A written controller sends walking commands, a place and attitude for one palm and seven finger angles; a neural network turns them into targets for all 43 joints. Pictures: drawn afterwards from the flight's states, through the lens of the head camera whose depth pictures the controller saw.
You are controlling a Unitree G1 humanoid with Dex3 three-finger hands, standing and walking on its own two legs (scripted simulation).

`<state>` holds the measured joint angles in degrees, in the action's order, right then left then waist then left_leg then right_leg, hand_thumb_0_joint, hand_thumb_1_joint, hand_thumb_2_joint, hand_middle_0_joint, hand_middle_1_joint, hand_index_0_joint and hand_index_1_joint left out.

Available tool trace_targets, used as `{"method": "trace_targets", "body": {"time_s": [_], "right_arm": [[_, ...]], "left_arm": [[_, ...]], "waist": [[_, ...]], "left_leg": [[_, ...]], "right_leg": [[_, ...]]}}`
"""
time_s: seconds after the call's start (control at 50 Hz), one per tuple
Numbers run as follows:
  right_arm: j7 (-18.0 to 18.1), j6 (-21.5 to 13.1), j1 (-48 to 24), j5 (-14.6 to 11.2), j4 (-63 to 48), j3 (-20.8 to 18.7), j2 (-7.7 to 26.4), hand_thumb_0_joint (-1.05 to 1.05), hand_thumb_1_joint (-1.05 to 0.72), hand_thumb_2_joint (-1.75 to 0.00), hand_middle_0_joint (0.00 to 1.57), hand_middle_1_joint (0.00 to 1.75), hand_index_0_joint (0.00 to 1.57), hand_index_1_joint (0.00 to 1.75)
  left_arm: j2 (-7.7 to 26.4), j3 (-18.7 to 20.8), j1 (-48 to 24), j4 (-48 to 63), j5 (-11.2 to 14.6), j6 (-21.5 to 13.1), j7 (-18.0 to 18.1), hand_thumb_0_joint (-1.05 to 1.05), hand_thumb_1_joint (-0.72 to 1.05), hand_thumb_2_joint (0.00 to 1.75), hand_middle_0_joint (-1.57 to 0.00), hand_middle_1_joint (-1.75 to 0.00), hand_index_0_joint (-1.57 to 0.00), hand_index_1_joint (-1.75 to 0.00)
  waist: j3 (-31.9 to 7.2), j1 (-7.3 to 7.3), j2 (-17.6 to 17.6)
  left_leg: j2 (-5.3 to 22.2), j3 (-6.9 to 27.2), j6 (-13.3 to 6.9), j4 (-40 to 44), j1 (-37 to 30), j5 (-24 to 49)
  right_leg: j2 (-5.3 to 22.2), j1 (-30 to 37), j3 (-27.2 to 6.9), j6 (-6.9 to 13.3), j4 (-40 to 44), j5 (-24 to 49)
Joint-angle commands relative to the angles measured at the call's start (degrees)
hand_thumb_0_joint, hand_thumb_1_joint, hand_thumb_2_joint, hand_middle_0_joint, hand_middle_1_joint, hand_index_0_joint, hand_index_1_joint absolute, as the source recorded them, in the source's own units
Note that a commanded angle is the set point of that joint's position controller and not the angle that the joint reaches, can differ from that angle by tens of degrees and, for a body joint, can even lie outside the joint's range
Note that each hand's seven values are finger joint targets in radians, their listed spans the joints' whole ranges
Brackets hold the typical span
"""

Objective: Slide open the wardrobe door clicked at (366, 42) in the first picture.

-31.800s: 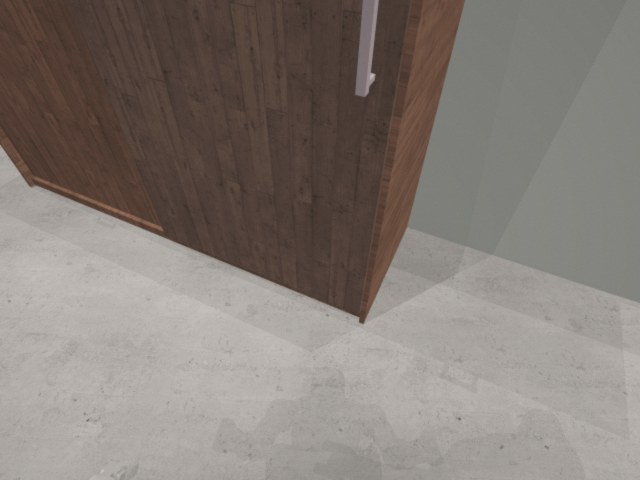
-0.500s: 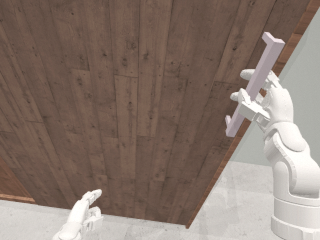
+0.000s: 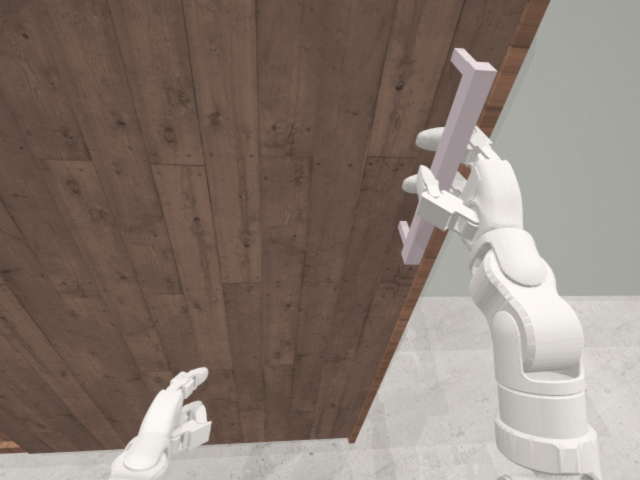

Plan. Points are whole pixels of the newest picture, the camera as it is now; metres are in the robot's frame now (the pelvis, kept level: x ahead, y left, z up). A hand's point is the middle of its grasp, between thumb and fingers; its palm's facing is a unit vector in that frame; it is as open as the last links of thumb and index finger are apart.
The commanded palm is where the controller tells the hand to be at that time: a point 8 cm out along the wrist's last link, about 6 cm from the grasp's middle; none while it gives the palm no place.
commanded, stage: step sideways, sliding the door along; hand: right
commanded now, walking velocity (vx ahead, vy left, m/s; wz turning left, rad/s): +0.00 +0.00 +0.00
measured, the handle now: (433, 170) +0.39 -0.11 +0.24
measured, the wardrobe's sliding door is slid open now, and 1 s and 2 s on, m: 0.00 0.08 0.41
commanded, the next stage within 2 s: none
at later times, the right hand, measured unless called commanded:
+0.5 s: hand (410, 197) +0.35 -0.08 +0.23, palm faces +0.19 +0.98 -0.07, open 6.0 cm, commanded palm +0.33 -0.05 +0.23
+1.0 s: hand (336, 194) +0.35 +0.00 +0.23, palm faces +0.20 +0.98 -0.02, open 6.2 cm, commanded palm +0.32 +0.03 +0.21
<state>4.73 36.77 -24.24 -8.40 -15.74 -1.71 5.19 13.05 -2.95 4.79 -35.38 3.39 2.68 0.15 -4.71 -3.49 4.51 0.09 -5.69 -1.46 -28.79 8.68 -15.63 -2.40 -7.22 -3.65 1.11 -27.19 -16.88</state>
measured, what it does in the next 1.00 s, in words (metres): steps to the left: left foot, then right foot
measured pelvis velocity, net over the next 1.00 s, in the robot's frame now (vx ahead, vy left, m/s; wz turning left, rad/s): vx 0.00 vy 0.18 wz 0.00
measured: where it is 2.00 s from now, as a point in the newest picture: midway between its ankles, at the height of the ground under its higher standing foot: outside the picture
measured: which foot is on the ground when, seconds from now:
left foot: down 0.00-0.18, up 0.20-0.56, down 0.58-0.78, up 0.80-1.00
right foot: down 0.00-0.60, up 0.62-0.76, down 0.78-1.00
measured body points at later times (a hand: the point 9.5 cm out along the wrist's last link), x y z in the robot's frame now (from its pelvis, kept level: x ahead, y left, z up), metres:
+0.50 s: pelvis -0.02 +0.06 -0.01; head +0.02 +0.08 +0.44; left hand +0.12 +0.28 -0.14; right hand +0.34 -0.13 +0.23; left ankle +0.05 +0.19 -0.71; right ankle -0.07 -0.10 -0.74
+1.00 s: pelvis +0.00 +0.18 +0.00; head +0.08 +0.14 +0.44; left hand +0.25 +0.35 -0.08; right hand +0.33 -0.05 +0.23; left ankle +0.00 +0.35 -0.61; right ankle +0.01 +0.02 -0.74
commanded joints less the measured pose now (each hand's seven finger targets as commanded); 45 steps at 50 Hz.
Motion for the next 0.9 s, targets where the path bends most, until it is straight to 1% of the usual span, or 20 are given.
{"method": "trace_targets", "body": {"time_s": [0.0,0.06,0.08,0.1,0.12,0.18,0.26,0.4,0.5,0.54,0.56,0.58,0.6,0.66,0.72,0.74,0.76,0.78,0.82,0.88], "right_arm": [[-4.16,-9.10,-30.67,-1.97,-12.92,11.29,-3.34,0.00,-0.90,-0.90,0.45,1.40,0.45,1.40],[-4.58,-8.14,-32.24,-1.14,-5.00,11.94,-4.84,0.00,-0.90,-0.90,0.45,1.40,0.45,1.40],[-0.57,-23.01,-39.32,2.48,-17.14,-2.16,17.72,0.00,-0.90,-0.90,0.45,1.40,0.45,1.40],[-0.63,-28.00,-29.82,2.57,-8.08,4.62,8.34,0.00,-0.90,-0.90,0.45,1.40,0.45,1.40],[-1.27,-29.62,-23.12,2.59,-1.65,6.95,5.06,0.00,-0.90,-0.90,0.45,1.40,0.45,1.40],[-0.93,-35.23,-34.63,2.66,-8.57,8.82,3.60,0.00,-0.90,-0.90,0.45,1.40,0.45,1.40],[-0.32,-39.06,-36.28,3.68,-6.19,7.18,4.85,0.00,-0.90,-0.90,0.45,1.40,0.45,1.40],[-1.15,-43.49,-35.89,3.94,-2.90,10.02,1.89,0.00,-0.90,-0.90,0.45,1.40,0.45,1.40],[-1.73,-45.12,-34.56,3.92,-4.76,14.06,-2.34,0.00,-0.90,-0.90,0.45,1.40,0.45,1.40],[-1.67,-45.54,-32.87,4.57,-6.28,11.91,0.56,0.00,-0.90,-0.90,0.45,1.40,0.45,1.40],[-1.39,-45.51,-32.26,5.37,-7.05,10.68,3.29,0.00,-0.90,-0.90,0.45,1.40,0.45,1.40],[-1.06,-44.99,-28.84,5.52,-5.08,8.31,5.64,0.00,-0.90,-0.90,0.45,1.40,0.45,1.40],[-0.77,-44.96,-28.90,4.96,-7.24,8.35,5.78,0.00,-0.90,-0.90,0.45,1.40,0.45,1.40],[-0.81,-47.11,-30.01,4.94,-12.32,10.42,2.80,0.00,-0.90,-0.90,0.45,1.40,0.45,1.40],[-0.83,-48.66,-30.06,4.54,-13.03,10.69,2.85,0.00,-0.90,-0.90,0.45,1.40,0.45,1.40],[-1.05,-49.06,-30.08,3.90,-14.87,11.24,2.63,0.00,-0.90,-0.90,0.45,1.40,0.45,1.40],[-1.50,-48.81,-29.84,3.25,-15.49,13.06,0.63,0.00,-0.90,-0.90,0.45,1.40,0.45,1.40],[-1.62,-48.30,-27.90,3.74,-12.67,12.42,0.96,0.00,-0.90,-0.90,0.45,1.40,0.45,1.40],[-1.73,-49.15,-35.29,3.91,-20.26,11.56,2.94,0.00,-0.90,-0.90,0.45,1.40,0.45,1.40],[-1.21,-47.88,-33.07,4.03,-18.65,11.86,1.94,0.00,-0.90,-0.90,0.45,1.40,0.45,1.40]], "left_arm": [[3.36,1.00,-10.42,8.99,-0.43,-3.08,0.18,0.00,0.90,0.90,-0.20,-0.30,-0.20,-0.30],[3.65,1.13,-7.33,7.60,-0.69,-1.80,-0.33,0.00,0.90,0.90,-0.20,-0.30,-0.20,-0.30],[5.56,1.44,-2.39,10.87,-2.58,-1.87,0.98,0.00,0.90,0.90,-0.20,-0.30,-0.20,-0.30],[4.28,1.85,-4.61,8.52,-2.84,-1.42,1.31,0.00,0.90,0.90,-0.20,-0.30,-0.20,-0.30],[3.55,1.97,-4.79,8.19,-3.02,-1.00,1.32,0.00,0.90,0.90,-0.20,-0.30,-0.20,-0.30],[3.82,3.41,-4.45,9.41,-3.59,-0.22,0.59,0.00,0.90,0.90,-0.20,-0.30,-0.20,-0.30],[3.54,4.29,-5.51,8.77,-2.76,-0.21,0.43,0.00,0.90,0.90,-0.20,-0.30,-0.20,-0.30],[3.59,4.94,-5.80,8.72,-1.70,-3.52,1.36,0.00,0.90,0.90,-0.20,-0.30,-0.20,-0.30],[3.10,4.93,-6.11,10.24,-0.41,-5.62,1.15,0.00,0.90,0.90,-0.20,-0.30,-0.20,-0.30],[3.43,5.86,-5.58,10.25,0.25,-5.63,0.84,0.00,0.90,0.90,-0.20,-0.30,-0.20,-0.30],[2.62,6.14,-4.86,10.40,0.50,-5.62,0.77,0.00,0.90,0.90,-0.20,-0.30,-0.20,-0.30],[2.66,6.58,-5.59,9.97,-0.12,-6.38,1.26,0.00,0.90,0.90,-0.20,-0.30,-0.20,-0.30],[2.13,6.29,-5.76,9.28,-0.11,-6.69,1.14,0.00,0.90,0.90,-0.20,-0.30,-0.20,-0.30],[1.61,6.55,-5.75,8.57,-0.38,-6.91,0.32,0.00,0.90,0.90,-0.20,-0.30,-0.20,-0.30],[2.36,6.61,-6.00,8.41,-0.90,-5.63,0.45,0.00,0.90,0.90,-0.20,-0.30,-0.20,-0.30],[4.52,7.86,-6.57,9.98,-1.28,-5.48,0.29,0.00,0.90,0.90,-0.20,-0.30,-0.20,-0.30],[6.00,8.77,-5.74,11.31,-1.13,-5.18,-0.60,0.00,0.90,0.90,-0.20,-0.30,-0.20,-0.30],[6.53,8.63,-5.56,12.31,-0.44,-4.23,-1.41,0.00,0.90,0.90,-0.20,-0.30,-0.20,-0.30],[4.89,7.88,-7.22,11.81,-1.39,-4.92,-2.02,0.00,0.90,0.90,-0.20,-0.30,-0.20,-0.30],[6.45,8.84,-6.49,11.85,-1.02,-4.62,-2.78,0.00,0.90,0.90,-0.20,-0.30,-0.20,-0.30]], "waist": [[-12.78,4.65,-3.86],[-13.61,5.77,-2.00],[-8.88,5.50,-0.99],[-11.69,4.96,-5.51],[-10.86,5.46,-4.46],[-12.70,6.05,1.31],[-10.73,5.91,5.26],[-5.33,6.00,7.18],[-4.15,4.59,7.85],[-5.91,3.50,-0.61],[-7.17,4.13,-13.37],[-7.24,3.63,-17.97],[-6.26,3.28,-16.95],[-7.33,4.97,-15.08],[-10.90,7.01,-7.98],[-11.29,6.34,-0.45],[-13.20,5.05,9.39],[-14.30,4.70,7.24],[-12.11,6.13,-0.84],[-10.99,5.66,3.07]], "left_leg": [[0.67,2.18,-1.19,1.22,-0.93,27.98],[0.58,1.71,-0.76,-1.02,-0.62,35.28],[2.34,4.65,0.89,-1.97,2.74,32.27],[1.54,4.07,1.22,-5.50,4.55,28.68],[0.26,4.33,2.23,-9.96,10.41,12.42],[-1.38,5.99,1.59,-22.68,22.83,-10.57],[0.50,5.78,0.97,-25.81,27.64,-9.58],[2.63,3.53,0.83,-21.46,17.95,-2.52],[-0.44,-0.75,0.85,-9.17,1.25,3.76],[1.38,1.63,0.26,2.27,-9.01,17.16],[8.93,11.63,-3.07,5.46,-15.42,32.94],[16.32,24.02,-8.31,6.87,-16.77,47.56],[20.58,26.76,-10.22,6.70,-12.93,49.55],[15.84,16.10,-9.55,1.65,-9.33,46.65],[9.44,6.71,-4.78,-9.32,-0.12,30.46],[5.81,4.89,-2.24,-17.40,11.25,16.35],[2.24,4.84,0.30,-28.12,21.57,-10.29],[2.06,8.81,0.01,-39.02,23.96,-15.13],[2.64,11.87,0.77,-46.90,28.56,-13.50],[2.68,8.99,1.85,-49.43,32.69,-12.99]], "right_leg": [[2.53,8.76,-0.89,-0.09,-0.09,31.49],[3.16,11.17,-1.41,-0.70,-2.26,46.04],[5.91,10.67,-2.50,0.93,-2.29,43.26],[8.28,12.99,-4.18,2.84,-2.51,44.02],[11.62,14.99,-6.90,4.08,1.59,43.51],[19.42,25.81,-13.24,8.91,1.66,54.67],[21.39,26.54,-9.86,10.85,2.14,44.52],[22.02,13.97,-4.32,9.45,6.29,31.99],[18.71,6.26,2.93,5.33,-4.22,31.36],[13.43,1.24,4.93,2.92,-18.21,23.96],[6.88,-7.69,5.81,0.80,-27.82,8.01],[-0.21,-15.83,3.20,-0.94,-35.37,-15.08],[1.63,-16.27,-0.89,-1.27,-39.64,-20.70],[3.90,-10.67,1.67,-1.13,-26.73,-15.02],[5.65,6.58,7.59,-1.19,3.39,12.28],[15.24,15.59,-2.20,1.99,5.99,19.77],[30.01,20.94,-19.08,9.04,6.00,37.51],[34.30,21.68,-21.43,13.01,4.67,40.93],[33.72,20.73,-17.43,13.58,1.66,42.22],[30.35,24.53,-6.64,11.03,-0.30,43.70]]}}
